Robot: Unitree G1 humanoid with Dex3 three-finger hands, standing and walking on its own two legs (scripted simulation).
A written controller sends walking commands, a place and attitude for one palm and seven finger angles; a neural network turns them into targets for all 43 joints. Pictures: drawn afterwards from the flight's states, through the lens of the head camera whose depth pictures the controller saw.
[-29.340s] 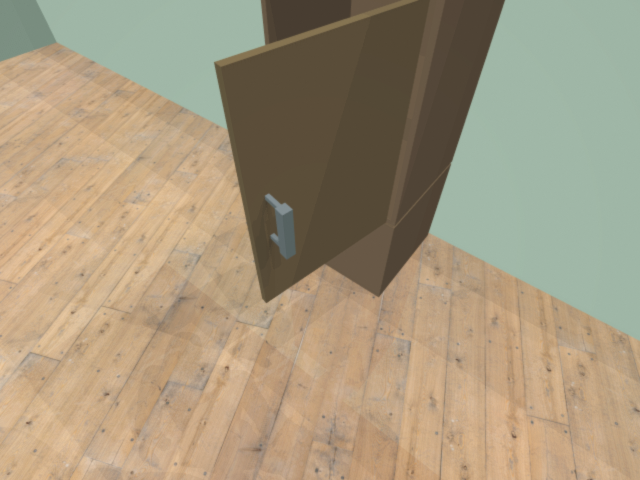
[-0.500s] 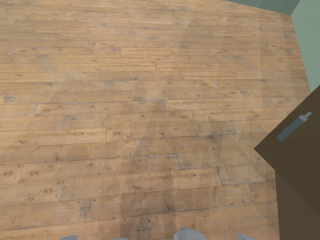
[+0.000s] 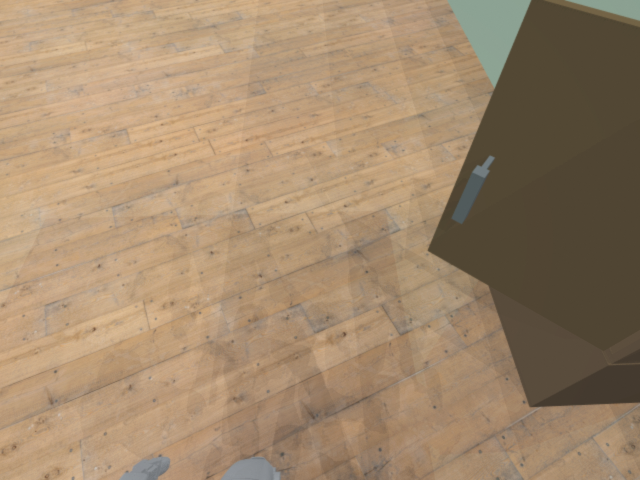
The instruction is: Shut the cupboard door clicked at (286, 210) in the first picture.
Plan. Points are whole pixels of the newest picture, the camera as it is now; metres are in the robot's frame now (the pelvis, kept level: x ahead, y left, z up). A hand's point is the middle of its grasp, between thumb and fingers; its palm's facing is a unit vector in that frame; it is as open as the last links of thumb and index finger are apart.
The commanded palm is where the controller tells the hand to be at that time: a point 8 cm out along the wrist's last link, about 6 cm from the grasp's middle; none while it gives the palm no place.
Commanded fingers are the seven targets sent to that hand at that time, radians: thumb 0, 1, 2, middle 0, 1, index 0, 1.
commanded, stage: turn to face it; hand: left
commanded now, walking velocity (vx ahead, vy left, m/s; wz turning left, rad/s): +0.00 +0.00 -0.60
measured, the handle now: (474, 189) +0.62 -0.26 -0.07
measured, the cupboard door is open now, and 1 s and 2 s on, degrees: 50 50 50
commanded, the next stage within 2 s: take the last steps up to it in 0.96 s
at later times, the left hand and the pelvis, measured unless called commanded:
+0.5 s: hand (219, 441) +0.18 +0.16 -0.16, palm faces -0.32 -0.91 -0.28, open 7.3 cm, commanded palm none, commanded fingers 0.00 0.90 0.90 -0.20 -0.30 -0.20 -0.30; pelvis +0.00 -0.01 -0.01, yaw -19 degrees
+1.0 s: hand (227, 432) +0.20 +0.15 -0.17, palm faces -0.48 -0.86 -0.19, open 7.3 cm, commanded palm none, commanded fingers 0.00 0.90 0.90 -0.20 -0.30 -0.20 -0.30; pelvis +0.03 +0.02 +0.01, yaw -32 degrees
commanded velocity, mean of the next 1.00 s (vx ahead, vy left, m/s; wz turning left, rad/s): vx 0.00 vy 0.00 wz -0.45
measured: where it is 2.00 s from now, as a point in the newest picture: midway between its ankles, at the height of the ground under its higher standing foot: outside the picture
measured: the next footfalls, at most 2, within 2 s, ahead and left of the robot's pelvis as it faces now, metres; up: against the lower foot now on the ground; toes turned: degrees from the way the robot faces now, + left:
left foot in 0.08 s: +0.06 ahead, +0.13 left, +0.00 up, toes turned +0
right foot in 0.46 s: +0.01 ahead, -0.13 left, +0.00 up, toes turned -22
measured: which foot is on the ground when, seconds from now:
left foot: up 0.00-0.06, down 0.08-0.46, up 0.48-0.80, down 0.82-1.00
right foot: down 0.00-0.08, up 0.10-0.44, down 0.46-0.84, up 0.86-1.00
